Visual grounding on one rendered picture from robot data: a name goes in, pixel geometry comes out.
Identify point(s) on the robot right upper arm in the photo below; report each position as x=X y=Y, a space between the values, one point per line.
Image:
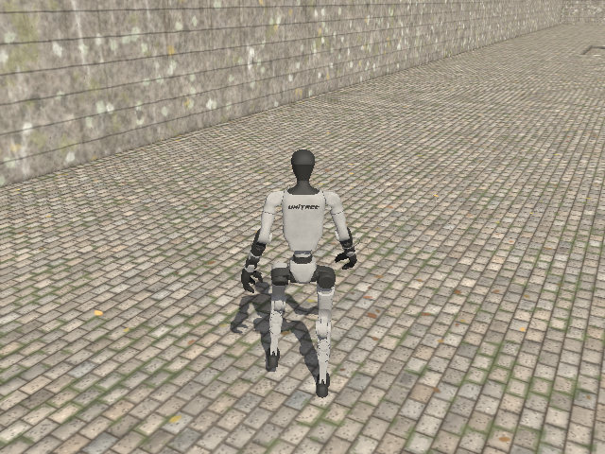
x=332 y=199

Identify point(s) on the robot left upper arm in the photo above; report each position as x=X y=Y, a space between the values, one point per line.
x=272 y=200

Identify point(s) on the left robot shin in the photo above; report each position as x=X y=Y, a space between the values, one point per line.
x=275 y=326

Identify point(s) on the robot shin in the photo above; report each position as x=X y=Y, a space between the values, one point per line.
x=275 y=326
x=323 y=353

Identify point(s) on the robot left hand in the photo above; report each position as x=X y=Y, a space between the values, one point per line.
x=246 y=279

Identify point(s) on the right robot forearm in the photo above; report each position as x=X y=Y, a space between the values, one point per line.
x=348 y=245

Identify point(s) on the right robot shin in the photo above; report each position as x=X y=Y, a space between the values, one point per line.
x=323 y=353

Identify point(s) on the left robot forearm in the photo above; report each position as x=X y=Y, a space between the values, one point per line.
x=255 y=254

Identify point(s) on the robot right hand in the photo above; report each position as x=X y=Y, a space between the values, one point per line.
x=343 y=256

